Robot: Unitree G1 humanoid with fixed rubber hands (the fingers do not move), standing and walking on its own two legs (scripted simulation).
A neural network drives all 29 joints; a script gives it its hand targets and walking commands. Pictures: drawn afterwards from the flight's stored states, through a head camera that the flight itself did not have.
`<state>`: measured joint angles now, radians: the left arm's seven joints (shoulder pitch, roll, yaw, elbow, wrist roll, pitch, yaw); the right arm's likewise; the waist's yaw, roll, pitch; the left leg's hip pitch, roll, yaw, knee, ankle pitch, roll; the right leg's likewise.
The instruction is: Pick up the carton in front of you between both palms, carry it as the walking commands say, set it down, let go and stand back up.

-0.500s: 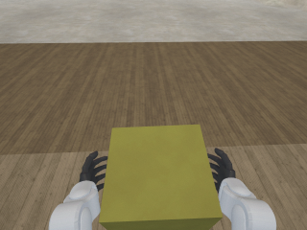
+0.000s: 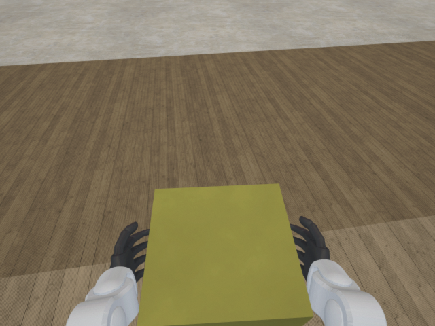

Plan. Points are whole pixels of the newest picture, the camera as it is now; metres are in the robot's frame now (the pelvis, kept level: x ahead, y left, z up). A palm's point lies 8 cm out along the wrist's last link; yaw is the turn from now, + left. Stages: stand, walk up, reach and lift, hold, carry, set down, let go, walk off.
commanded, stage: carry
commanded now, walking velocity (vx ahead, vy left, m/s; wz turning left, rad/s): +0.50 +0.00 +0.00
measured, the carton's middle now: (220, 272) +0.24 -0.01 +0.00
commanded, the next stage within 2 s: none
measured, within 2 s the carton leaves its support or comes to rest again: neither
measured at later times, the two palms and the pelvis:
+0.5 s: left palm (152, 141) +0.53 +0.13 +0.08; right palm (274, 126) +0.56 -0.17 +0.08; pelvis +0.32 -0.05 +0.01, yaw +4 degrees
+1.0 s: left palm (149, 71) +0.89 +0.17 +0.07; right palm (240, 67) +0.89 -0.13 +0.08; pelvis +0.62 +0.02 +0.00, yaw +2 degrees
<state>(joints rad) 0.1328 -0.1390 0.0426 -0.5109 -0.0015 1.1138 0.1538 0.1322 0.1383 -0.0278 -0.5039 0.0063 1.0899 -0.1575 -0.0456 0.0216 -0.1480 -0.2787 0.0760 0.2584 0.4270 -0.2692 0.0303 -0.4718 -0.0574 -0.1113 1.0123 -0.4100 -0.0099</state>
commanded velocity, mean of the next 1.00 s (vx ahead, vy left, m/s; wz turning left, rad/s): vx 0.50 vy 0.00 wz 0.00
